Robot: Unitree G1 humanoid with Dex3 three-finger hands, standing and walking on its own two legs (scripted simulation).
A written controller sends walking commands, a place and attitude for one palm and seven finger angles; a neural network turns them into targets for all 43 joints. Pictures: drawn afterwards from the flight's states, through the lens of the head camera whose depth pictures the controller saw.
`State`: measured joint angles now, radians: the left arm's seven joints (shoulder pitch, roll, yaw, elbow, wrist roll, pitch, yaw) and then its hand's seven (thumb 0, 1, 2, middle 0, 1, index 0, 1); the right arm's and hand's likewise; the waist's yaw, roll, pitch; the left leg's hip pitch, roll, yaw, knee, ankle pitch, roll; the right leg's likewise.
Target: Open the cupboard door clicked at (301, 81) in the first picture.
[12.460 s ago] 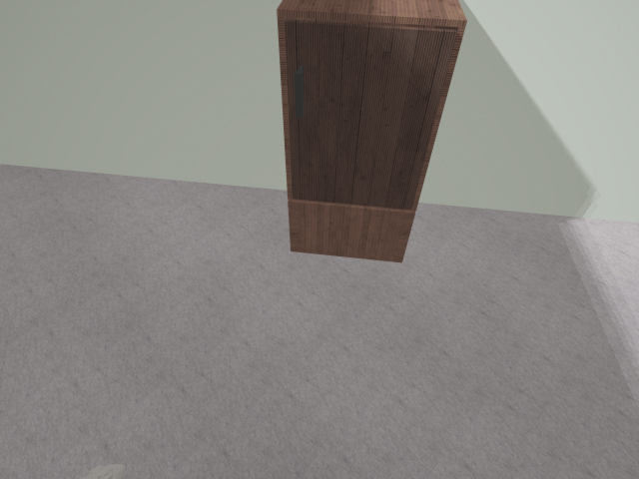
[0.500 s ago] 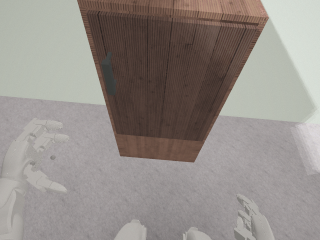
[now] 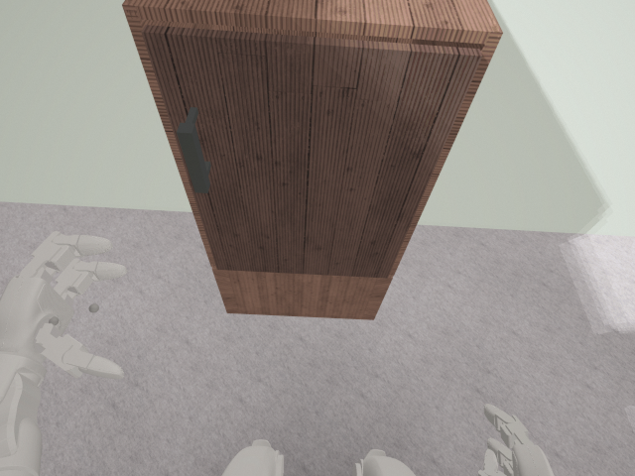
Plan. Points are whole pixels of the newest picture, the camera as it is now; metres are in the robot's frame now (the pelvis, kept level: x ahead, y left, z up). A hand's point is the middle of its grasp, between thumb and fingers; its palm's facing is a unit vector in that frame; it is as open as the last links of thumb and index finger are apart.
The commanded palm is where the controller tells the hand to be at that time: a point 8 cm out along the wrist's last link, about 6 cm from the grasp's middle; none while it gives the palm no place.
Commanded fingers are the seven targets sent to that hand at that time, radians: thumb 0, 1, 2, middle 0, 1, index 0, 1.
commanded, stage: raise the hand with hooked fingers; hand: left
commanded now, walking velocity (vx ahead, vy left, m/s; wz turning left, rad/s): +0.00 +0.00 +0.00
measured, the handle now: (197, 151) +0.56 +0.22 +0.04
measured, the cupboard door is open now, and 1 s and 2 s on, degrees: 0 0 0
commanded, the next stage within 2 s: move the hooked fingers beside the handle in 0.08 s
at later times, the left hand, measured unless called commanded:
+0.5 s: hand (112, 275) +0.33 +0.27 +0.05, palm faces +0.01 -1.00 -0.02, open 14.0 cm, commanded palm +0.31 +0.31 +0.05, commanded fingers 0.00 -0.50 0.30 -0.30 -1.20 -0.30 -1.20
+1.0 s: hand (126, 230) +0.40 +0.27 +0.05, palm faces +0.02 -1.00 -0.01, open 14.0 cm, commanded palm +0.38 +0.32 +0.05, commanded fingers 0.00 -0.50 0.30 -0.30 -1.20 -0.30 -1.20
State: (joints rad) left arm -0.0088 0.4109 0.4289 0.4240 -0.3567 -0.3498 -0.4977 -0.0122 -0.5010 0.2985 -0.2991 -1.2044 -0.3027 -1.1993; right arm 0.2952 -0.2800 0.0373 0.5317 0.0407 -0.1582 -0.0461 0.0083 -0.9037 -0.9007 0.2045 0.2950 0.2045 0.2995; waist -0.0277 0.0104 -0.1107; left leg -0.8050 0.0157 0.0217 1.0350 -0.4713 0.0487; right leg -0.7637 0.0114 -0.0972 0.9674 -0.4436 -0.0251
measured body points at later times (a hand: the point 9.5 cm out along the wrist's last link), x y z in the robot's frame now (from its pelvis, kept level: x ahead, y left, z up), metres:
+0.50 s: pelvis +0.00 -0.01 -0.01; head +0.07 +0.01 +0.44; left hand +0.32 +0.32 +0.06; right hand +0.14 -0.26 -0.09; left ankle +0.02 +0.08 -0.67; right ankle +0.02 -0.11 -0.67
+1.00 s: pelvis +0.00 +0.00 -0.01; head +0.10 +0.03 +0.43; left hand +0.39 +0.33 +0.05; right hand +0.08 -0.27 -0.11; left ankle +0.02 +0.08 -0.67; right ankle +0.02 -0.11 -0.67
